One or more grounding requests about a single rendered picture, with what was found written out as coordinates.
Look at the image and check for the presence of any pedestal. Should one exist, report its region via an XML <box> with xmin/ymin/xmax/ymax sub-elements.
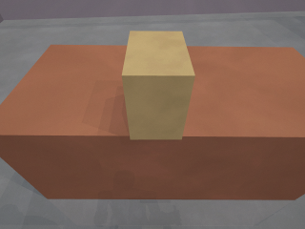
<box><xmin>0</xmin><ymin>44</ymin><xmax>305</xmax><ymax>200</ymax></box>

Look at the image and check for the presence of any carton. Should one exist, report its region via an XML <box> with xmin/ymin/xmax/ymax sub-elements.
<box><xmin>121</xmin><ymin>31</ymin><xmax>195</xmax><ymax>140</ymax></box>

